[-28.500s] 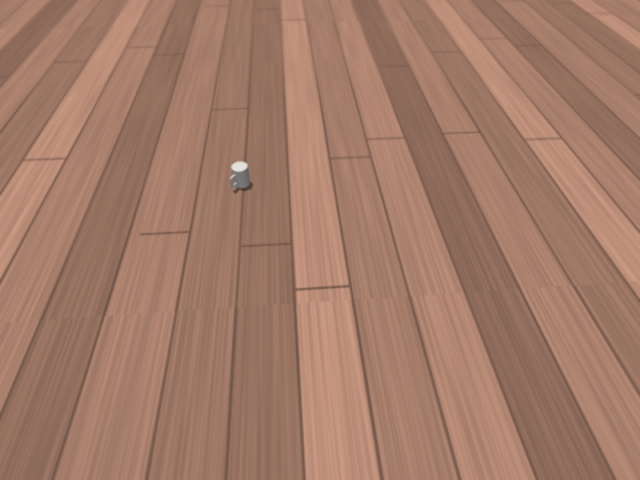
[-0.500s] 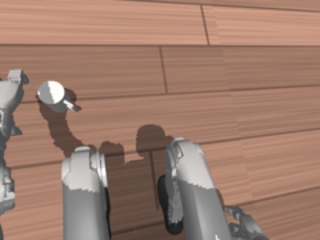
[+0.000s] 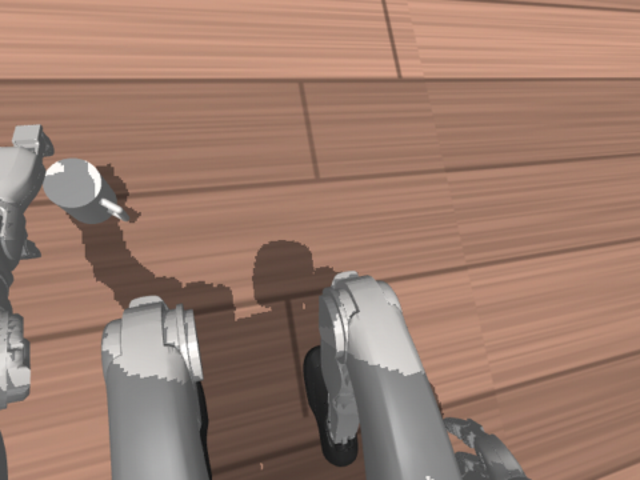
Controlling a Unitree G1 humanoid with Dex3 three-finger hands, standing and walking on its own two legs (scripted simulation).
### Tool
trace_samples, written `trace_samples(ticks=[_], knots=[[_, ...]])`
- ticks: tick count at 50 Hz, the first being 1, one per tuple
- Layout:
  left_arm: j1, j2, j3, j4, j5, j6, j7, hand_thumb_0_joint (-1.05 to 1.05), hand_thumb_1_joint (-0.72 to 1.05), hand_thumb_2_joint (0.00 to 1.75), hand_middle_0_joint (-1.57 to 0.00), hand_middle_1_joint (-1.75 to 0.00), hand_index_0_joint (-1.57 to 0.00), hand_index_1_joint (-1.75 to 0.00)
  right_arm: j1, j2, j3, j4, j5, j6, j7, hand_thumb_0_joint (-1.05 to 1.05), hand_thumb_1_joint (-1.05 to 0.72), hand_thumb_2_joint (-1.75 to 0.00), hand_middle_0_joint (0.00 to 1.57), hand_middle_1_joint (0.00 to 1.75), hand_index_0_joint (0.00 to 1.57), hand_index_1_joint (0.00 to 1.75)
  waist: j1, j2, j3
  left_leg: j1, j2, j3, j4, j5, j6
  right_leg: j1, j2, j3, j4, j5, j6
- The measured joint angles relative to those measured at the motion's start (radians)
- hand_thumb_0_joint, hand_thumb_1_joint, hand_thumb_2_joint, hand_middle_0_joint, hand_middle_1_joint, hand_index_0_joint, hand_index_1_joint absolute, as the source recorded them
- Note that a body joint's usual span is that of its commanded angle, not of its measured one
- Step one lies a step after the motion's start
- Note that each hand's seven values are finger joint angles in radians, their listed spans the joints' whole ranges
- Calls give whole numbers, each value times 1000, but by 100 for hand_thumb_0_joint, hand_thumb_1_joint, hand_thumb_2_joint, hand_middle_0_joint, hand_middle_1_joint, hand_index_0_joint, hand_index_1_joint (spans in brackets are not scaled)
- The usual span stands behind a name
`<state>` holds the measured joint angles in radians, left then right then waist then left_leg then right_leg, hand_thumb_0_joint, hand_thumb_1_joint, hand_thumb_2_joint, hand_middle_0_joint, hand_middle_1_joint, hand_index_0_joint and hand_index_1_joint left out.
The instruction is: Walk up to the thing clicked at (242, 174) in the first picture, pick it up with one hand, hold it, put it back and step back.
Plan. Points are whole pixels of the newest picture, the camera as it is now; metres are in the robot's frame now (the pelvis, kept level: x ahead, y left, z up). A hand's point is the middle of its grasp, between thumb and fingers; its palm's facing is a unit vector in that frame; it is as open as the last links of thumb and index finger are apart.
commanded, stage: approach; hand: left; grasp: from above
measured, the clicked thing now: (93, 198) +0.49 +0.27 -0.29
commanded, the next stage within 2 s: close in in 0.50 s
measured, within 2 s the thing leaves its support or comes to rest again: neither
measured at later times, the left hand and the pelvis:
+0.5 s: hand (72, 167) +0.50 +0.26 -0.18, palm faces -0.47 -0.08 -0.88, open 14.0 cm; pelvis +0.00 +0.00 -0.01, yaw -2 degrees
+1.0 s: hand (70, 193) +0.48 +0.27 -0.21, palm faces -0.44 -0.08 -0.90, open 13.8 cm; pelvis +0.00 +0.00 -0.02, yaw -2 degrees
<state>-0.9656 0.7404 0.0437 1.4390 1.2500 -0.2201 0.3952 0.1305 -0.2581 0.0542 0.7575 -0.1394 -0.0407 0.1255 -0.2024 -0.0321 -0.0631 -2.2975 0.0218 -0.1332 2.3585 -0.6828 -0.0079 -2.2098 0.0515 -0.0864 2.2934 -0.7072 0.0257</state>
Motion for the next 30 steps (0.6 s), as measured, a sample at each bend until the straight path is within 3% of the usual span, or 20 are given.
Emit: trace_samples(ticks=[6,11,16,23,27,30], knots=[[-125,-10,-42,99,23,34,43,0,-52,98,-8,-107,-10,-106,-7,-2,34,-3,-15,-17,-6,1,-92,-89,20,30,20,30,-57,-8,4,-27,0,-9,19,5,-3,-25,2,-8,14,8,-1],[-211,4,-19,160,42,98,70,0,-52,98,-8,-107,-10,-106,4,-11,66,-28,-22,-22,-9,0,-92,-89,20,30,20,30,-121,1,23,-47,4,-18,37,4,-4,-47,8,-15,26,13,-1],[-224,15,9,149,12,169,59,0,-52,98,-8,-107,-10,-106,37,-22,87,-55,-9,-9,-4,0,-92,-89,20,30,20,30,-152,21,38,-54,16,-21,48,-6,-4,-63,20,-15,34,16,0],[-143,30,33,75,-77,205,-34,0,-51,96,-8,-106,-10,-105,64,-16,100,-74,22,29,0,1,-91,-89,20,30,20,30,-136,43,71,-30,27,-19,44,-13,-1,-49,30,-14,28,20,2],[-60,35,37,14,-112,170,-98,0,-50,95,-8,-107,-10,-105,67,-2,93,-76,31,43,1,1,-91,-89,20,30,20,30,-103,42,78,-19,22,-18,39,-10,-2,-34,25,-13,25,17,1],[-3,28,24,-40,-115,125,-123,0,-50,94,-8,-107,-10,-105,69,4,82,-69,30,43,5,1,-91,-89,21,30,20,30,-68,34,72,-18,13,-18,38,-6,-5,-27,17,-13,27,13,-1]])
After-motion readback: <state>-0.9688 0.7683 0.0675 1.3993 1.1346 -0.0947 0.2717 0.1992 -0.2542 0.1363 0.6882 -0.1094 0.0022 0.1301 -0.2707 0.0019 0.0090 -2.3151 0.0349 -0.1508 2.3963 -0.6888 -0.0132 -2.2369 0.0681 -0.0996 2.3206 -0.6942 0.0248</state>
